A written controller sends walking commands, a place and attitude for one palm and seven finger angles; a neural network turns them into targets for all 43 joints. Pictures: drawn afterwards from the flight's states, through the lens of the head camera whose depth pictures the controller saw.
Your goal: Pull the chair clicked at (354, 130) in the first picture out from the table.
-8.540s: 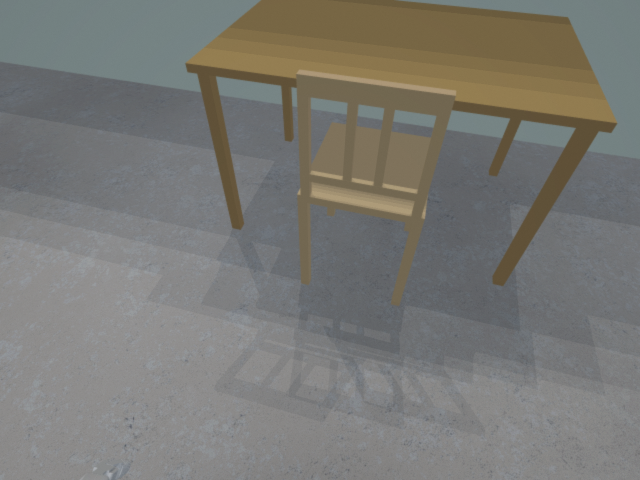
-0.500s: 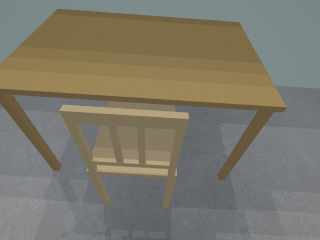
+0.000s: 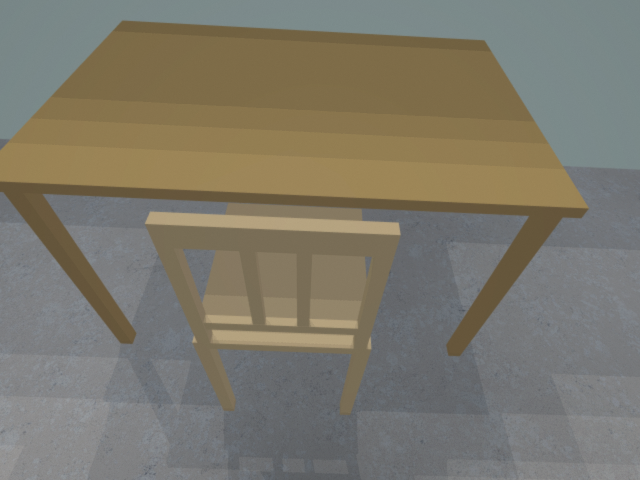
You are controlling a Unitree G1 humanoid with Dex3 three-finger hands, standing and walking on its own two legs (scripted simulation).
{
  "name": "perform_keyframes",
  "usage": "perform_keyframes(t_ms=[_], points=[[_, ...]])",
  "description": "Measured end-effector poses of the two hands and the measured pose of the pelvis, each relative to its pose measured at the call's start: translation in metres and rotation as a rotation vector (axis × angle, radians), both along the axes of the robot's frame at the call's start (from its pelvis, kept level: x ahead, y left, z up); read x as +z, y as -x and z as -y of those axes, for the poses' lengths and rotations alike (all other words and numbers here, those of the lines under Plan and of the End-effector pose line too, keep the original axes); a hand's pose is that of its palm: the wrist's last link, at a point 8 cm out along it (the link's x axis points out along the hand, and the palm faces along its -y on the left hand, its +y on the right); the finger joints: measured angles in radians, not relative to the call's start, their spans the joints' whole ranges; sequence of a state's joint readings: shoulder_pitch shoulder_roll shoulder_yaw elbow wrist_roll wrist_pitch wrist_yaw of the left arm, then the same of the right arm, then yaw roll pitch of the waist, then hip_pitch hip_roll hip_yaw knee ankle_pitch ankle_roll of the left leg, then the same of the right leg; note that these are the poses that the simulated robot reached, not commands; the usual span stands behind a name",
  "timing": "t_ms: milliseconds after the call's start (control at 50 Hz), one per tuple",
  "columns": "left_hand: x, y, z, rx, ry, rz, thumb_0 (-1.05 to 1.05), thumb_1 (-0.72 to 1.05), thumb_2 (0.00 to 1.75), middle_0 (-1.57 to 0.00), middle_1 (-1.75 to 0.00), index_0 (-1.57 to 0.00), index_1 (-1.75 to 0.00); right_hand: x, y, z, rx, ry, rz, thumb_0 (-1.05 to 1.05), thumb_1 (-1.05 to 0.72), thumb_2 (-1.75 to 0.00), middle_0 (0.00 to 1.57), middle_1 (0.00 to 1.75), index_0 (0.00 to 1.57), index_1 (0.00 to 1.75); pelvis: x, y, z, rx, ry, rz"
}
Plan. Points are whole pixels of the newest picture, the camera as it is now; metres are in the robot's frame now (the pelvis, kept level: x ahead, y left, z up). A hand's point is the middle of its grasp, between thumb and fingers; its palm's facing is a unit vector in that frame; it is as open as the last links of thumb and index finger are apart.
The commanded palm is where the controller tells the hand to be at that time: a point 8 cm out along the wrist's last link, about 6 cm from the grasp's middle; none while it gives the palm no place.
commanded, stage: come to a stop and stand still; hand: left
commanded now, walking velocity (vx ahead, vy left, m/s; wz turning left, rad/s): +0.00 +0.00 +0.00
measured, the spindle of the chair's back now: (254, 288) +0.44 +0.14 -0.11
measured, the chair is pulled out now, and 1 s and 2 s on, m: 0.00 0.00 0.00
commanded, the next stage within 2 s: look again from close up in 0.04 s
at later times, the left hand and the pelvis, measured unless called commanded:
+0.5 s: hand out of the picture -0.03 +0.13 -0.18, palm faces +0.02 -0.99 -0.17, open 7.3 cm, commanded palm none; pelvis +0.00 -0.02 +0.00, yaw +0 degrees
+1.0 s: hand out of the picture -0.01 +0.11 -0.17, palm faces +0.01 -0.98 -0.17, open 7.4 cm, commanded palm none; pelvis +0.01 -0.04 +0.00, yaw +0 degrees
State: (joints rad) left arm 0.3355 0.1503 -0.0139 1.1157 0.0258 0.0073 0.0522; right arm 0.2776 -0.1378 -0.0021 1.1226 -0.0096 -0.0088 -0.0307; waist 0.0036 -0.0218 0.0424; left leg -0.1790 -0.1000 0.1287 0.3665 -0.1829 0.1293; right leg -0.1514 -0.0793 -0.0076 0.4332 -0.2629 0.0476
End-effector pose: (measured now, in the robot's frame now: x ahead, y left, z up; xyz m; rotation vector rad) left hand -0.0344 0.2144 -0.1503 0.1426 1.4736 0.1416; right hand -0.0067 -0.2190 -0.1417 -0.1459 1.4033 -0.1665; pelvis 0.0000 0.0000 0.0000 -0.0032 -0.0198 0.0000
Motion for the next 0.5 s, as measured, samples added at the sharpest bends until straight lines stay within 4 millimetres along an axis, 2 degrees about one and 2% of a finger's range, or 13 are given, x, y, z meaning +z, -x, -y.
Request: perform_keyframes(t_ms=[220,500], points=[[0.002,0.002,0.007,0.003,0.001,-0.006,0.0,0.91,0.9,-0.2,-0.3,-0.2,-0.3,-0.003,0.011,-0.006,-0.026,-0.024,-0.019,0.01,-0.91,-0.9,0.2,0.3,0.2,0.29,0.0,-0.001,0.002,-0.007,-0.002,0.0],[0.003,0.0,0.03,0.008,0.014,0.001,0.0,0.91,0.9,-0.2,-0.3,-0.2,-0.3,-0.005,0.013,0.007,-0.034,-0.036,-0.022,0.01,-0.91,-0.9,0.2,0.3,0.2,0.29,0.001,-0.002,0.018,-0.007,-0.004,-0.006]])
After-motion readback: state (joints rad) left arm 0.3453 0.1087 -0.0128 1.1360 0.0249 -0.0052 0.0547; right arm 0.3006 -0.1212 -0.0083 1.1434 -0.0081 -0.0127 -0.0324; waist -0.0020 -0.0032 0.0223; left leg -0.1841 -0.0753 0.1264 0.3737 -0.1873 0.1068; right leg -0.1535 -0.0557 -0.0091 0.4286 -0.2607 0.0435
